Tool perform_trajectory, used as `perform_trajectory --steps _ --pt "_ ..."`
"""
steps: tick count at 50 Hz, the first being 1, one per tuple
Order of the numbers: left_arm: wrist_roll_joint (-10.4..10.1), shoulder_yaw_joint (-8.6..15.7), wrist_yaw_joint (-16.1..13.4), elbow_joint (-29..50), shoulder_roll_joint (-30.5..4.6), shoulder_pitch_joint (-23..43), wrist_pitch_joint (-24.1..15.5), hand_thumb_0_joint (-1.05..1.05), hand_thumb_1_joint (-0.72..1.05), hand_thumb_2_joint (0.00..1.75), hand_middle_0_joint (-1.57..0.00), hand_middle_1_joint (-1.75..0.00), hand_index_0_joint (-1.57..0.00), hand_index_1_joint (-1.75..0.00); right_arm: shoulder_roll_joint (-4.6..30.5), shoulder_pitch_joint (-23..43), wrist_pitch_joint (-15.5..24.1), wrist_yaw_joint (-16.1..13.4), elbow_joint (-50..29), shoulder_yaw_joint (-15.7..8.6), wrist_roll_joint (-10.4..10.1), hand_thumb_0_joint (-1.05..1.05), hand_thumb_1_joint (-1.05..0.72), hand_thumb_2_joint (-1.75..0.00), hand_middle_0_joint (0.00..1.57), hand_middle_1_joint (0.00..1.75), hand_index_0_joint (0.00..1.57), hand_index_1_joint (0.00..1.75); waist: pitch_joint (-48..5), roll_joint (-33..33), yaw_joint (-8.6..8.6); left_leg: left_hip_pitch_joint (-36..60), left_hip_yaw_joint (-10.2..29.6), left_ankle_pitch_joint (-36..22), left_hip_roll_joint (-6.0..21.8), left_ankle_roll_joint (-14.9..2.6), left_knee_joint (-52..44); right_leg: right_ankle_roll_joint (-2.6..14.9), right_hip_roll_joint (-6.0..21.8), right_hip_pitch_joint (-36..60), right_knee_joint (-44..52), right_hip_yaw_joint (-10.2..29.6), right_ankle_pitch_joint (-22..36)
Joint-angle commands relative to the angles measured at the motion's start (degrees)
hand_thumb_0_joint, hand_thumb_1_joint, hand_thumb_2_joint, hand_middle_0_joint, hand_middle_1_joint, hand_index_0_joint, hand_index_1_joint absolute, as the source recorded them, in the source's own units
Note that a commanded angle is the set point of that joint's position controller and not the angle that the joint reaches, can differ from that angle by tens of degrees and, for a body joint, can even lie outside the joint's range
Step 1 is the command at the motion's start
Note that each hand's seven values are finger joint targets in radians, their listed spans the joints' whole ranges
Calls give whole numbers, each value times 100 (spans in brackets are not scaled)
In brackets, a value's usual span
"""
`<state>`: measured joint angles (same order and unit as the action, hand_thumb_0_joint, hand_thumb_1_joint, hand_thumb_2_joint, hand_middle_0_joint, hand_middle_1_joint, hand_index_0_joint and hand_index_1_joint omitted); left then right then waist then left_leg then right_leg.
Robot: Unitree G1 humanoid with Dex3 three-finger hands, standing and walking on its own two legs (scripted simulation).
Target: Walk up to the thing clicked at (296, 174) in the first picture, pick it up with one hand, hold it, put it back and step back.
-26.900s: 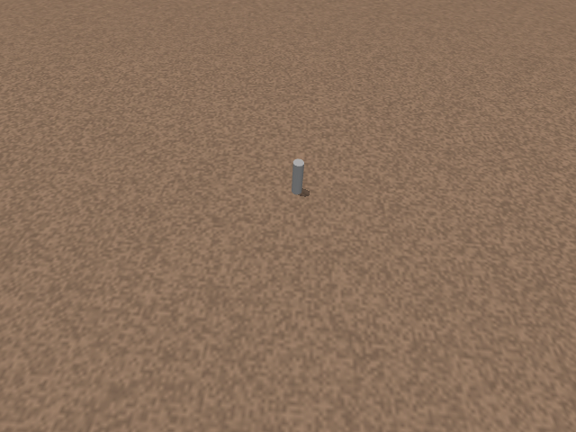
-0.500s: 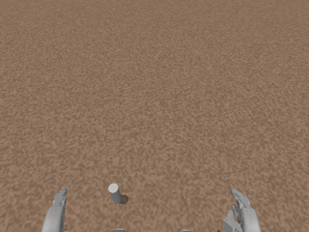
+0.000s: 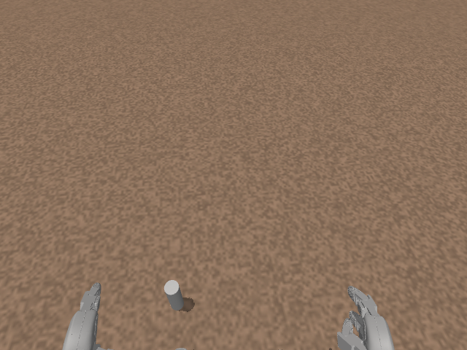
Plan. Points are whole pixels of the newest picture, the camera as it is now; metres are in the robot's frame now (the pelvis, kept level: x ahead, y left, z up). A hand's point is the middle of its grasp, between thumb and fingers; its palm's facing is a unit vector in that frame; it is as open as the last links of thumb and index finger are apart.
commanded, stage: home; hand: left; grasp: from the side
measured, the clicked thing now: (174, 295) +0.41 +0.19 -0.63
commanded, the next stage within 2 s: stand in 0.08 s
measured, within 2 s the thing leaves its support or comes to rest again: neither
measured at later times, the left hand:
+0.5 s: hand (120, 342) +0.16 +0.18 -0.06, palm faces +0.11 -0.96 -0.27, open 12.4 cm
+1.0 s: hand out of the picture +0.06 +0.26 -0.12, palm faces +0.00 -0.94 -0.33, open 7.4 cm
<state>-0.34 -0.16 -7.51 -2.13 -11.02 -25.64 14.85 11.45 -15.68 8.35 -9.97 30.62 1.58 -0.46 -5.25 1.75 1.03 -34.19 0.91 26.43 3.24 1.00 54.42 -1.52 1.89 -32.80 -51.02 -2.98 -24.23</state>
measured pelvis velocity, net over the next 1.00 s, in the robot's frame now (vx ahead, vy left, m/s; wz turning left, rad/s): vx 0.00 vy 0.02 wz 0.00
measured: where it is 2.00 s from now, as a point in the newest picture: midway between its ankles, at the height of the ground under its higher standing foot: outside the picture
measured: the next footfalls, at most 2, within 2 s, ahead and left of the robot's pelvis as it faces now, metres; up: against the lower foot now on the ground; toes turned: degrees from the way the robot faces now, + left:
none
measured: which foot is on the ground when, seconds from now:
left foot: down 0.00-1.00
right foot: down 0.00-1.00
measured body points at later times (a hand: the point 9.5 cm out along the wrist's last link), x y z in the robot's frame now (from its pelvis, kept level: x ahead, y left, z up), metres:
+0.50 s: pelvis -0.01 +0.00 +0.00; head +0.01 +0.00 +0.45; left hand +0.15 +0.23 -0.04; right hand +0.16 -0.24 -0.07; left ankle +0.01 +0.13 -0.69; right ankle +0.02 -0.14 -0.69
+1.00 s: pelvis +0.00 +0.02 +0.04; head +0.00 +0.02 +0.49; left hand +0.06 +0.31 -0.09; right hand +0.07 -0.27 -0.09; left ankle +0.01 +0.13 -0.69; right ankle +0.02 -0.14 -0.69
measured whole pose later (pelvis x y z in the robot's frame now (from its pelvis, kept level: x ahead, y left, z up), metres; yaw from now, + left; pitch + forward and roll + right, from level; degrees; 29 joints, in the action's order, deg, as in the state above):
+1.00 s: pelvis +0.00 +0.02 +0.04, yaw +0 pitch -3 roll +0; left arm 1.4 0.7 -1.0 -56.7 -18.6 -12.2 0.5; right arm 17.7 -11.2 0.3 -0.4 58.0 -1.3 2.0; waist 2.9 -0.5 -0.7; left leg -12.8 -1.7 16.2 0.2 -0.8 32.2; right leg -3.0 4.3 -12.7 -30.8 -1.3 -14.8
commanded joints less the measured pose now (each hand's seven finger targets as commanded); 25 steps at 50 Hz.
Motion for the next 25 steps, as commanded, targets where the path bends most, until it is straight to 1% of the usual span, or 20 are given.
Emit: perform_trajectory --steps 1,2,3,4,7,8,9,11,12,13,15,17,18,19,20,21,22,23,24,25 --pt "64 276 -87 1053 -572 157 -283 0 -56 5 -5 -5 -5 -5 698 373 303 -96 -903 -304 39 0 -90 -90 20 30 20 30 -478 37 -4 311 -91 -1043 -246 -88 -1010 165 -254 338 837 -144 843" --pt "74 304 -93 1124 -601 143 -294 0 -57 4 -5 -5 -5 -5 688 351 303 -107 -918 -306 46 0 -90 -90 20 30 20 30 -626 21 -5 374 -97 -1166 -241 -88 -970 167 -262 390 836 -137 961" --pt "78 217 -80 979 -509 96 -278 0 -57 4 -5 -5 -5 -5 705 354 307 -108 -913 -314 44 0 -90 -90 20 30 20 30 -555 -37 39 362 -83 -1116 -234 -90 -997 168 -268 335 801 -147 901" --pt "59 253 -92 1136 -559 241 -292 0 -58 4 -5 -5 -5 -5 667 372 310 -85 -902 -284 39 0 -90 -90 20 30 20 30 -457 121 -22 317 -80 -1037 -233 -77 -1037 180 -264 331 816 -157 826" --pt "76 304 -100 1046 -580 175 -308 0 -58 4 -5 -5 -5 -5 691 362 299 -103 -922 -306 44 0 -90 -90 20 30 20 30 -541 -41 -11 296 -93 -965 -244 -101 -1006 171 -247 363 865 -129 773" --pt "59 242 -88 1046 -567 213 -310 0 -56 5 -5 -5 -5 -5 685 407 297 -100 -933 -280 37 0 -90 -90 20 30 20 30 -333 -80 -14 201 -100 -708 -259 -113 -1049 160 -241 260 935 -129 545" --pt "65 253 -95 1091 -544 232 -320 0 -54 6 -5 -6 -5 -6 664 421 316 -94 -946 -272 40 0 -90 -90 20 30 20 30 -393 -21 -15 238 -108 -657 -251 -108 -1054 164 -237 275 938 -116 498" --pt "65 232 -88 1177 -560 303 -336 0 -38 22 -20 -22 -20 -22 682 420 325 -113 -944 -287 40 0 -90 -90 20 30 20 30 -466 54 18 290 -99 -628 -250 -107 -1076 164 -244 221 929 -113 476" --pt "70 286 -92 1085 -572 262 -320 0 -30 30 -20 -30 -20 -30 708 372 334 -118 -923 -303 39 0 -90 -90 20 30 20 30 -541 7 24 332 -93 -681 -239 -107 -1068 164 -253 262 902 -117 530" --pt "64 281 -94 1087 -596 211 -317 0 -22 38 -20 -30 -20 -30 694 407 338 -112 -920 -291 32 0 -90 -90 20 30 20 30 -365 43 -30 217 -105 -552 -254 -106 -1092 168 -239 214 940 -123 407" --pt "69 307 -96 1042 -610 121 -324 0 -6 54 -20 -30 -20 -30 685 408 339 -117 -941 -283 37 0 -90 -90 20 30 20 30 -441 -119 -37 188 -94 -589 -261 -123 -1057 160 -237 280 946 -126 428" --pt "59 226 -90 1070 -555 214 -347 0 10 70 -20 -30 -20 -30 678 439 343 -112 -947 -268 37 0 -90 -90 20 30 20 30 -378 -49 -20 179 -142 -506 -277 -123 -1033 160 -217 218 1005 -80 354" --pt "56 237 -88 1135 -553 274 -353 0 18 78 -20 -30 -20 -30 670 431 357 -124 -966 -268 35 0 -90 -90 20 30 20 30 -398 -85 3 181 -143 -440 -273 -130 -1037 152 -222 197 1018 -79 296" --pt "61 347 -101 1151 -651 264 -345 0 26 86 -20 -30 -20 -30 677 426 357 -131 -955 -282 36 0 -90 -90 20 30 20 30 -521 -41 -24 188 -117 -469 -273 -130 -1041 153 -223 270 968 -92 331" --pt "64 279 -109 1108 -603 220 -344 0 34 90 -20 -30 -20 -30 675 416 367 -125 -936 -265 35 0 -90 -90 20 30 20 30 -365 -42 -25 165 -143 -409 -275 -127 -1051 157 -214 217 1004 -84 279" --pt "67 241 -99 1096 -567 266 -345 0 42 90 -20 -30 -20 -30 686 421 373 -129 -937 -273 34 0 -90 -90 20 30 20 30 -419 -53 10 191 -113 -348 -256 -128 -1079 161 -234 174 965 -94 216" --pt "59 289 -97 1194 -615 206 -368 0 50 90 -20 -30 -20 -30 689 421 372 -119 -935 -275 33 0 -90 -90 20 30 20 30 -486 78 -44 210 -89 -438 -258 -115 -1091 175 -229 232 926 -106 307" --pt "62 219 -101 1124 -531 188 -363 0 58 90 -20 -30 -20 -30 693 415 378 -122 -929 -276 35 0 -90 -90 20 30 20 30 -450 21 -5 224 -66 -466 -234 -108 -1115 171 -252 196 870 -133 340" --pt "68 268 -106 1168 -575 174 -362 0 66 90 -20 -30 -20 -30 697 388 382 -127 -914 -291 37 0 -90 -90 20 30 20 30 -624 28 -30 290 -38 -657 -229 -102 -1064 175 -250 288 837 -136 496" --pt "537 555 214 -842 -1459 1014 -961 0 74 90 -20 -30 -20 -30 1562 751 -106 215 242 -555 702 0 -90 -90 20 30 20 30 442 -357 -176 383 334 -1048 16 -322 -1329 535 212 722 951 444 582"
